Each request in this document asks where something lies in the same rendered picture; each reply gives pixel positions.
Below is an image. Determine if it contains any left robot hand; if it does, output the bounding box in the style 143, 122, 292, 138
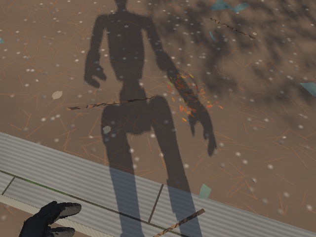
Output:
19, 200, 82, 237

